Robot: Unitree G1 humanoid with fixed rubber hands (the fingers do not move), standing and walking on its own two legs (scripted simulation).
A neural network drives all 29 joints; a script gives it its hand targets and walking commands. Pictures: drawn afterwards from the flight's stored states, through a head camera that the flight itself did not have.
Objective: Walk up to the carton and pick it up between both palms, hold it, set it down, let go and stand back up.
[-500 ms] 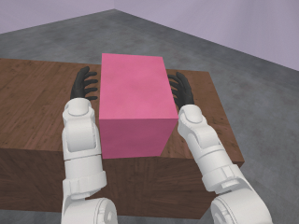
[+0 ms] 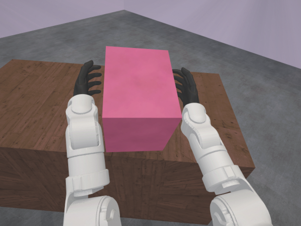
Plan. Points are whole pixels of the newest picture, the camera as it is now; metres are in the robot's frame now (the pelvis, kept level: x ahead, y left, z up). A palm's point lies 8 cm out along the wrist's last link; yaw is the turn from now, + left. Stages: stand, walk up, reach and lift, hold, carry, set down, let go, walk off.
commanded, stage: set down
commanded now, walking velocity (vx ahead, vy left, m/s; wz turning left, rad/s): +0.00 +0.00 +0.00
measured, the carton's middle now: (136, 102) +0.41 +0.03 +0.15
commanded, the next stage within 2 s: none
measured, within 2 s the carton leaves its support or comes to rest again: neither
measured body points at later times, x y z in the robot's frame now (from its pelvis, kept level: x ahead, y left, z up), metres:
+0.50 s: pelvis +0.02 -0.01 +0.00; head +0.02 +0.02 +0.45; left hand +0.41 +0.13 +0.14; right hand +0.40 -0.13 +0.14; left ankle +0.05 +0.11 -0.75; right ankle +0.01 -0.12 -0.75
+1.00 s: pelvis +0.02 +0.00 +0.00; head +0.03 +0.04 +0.45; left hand +0.43 +0.15 +0.11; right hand +0.43 -0.11 +0.12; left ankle +0.05 +0.11 -0.75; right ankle +0.01 -0.12 -0.75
